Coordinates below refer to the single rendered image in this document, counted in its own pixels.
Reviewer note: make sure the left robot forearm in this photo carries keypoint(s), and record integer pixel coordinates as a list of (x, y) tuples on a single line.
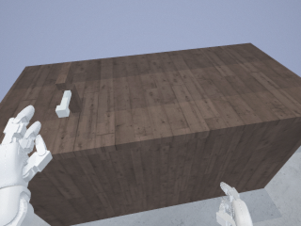
[(15, 209)]

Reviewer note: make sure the robot right hand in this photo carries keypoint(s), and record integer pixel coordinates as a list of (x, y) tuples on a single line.
[(238, 214)]

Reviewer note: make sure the counter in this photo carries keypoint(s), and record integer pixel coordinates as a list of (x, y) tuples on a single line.
[(155, 130)]

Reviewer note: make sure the tap lever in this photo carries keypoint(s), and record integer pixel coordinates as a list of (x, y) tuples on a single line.
[(62, 110)]

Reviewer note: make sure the robot left hand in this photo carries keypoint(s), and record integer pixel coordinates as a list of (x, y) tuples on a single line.
[(15, 147)]

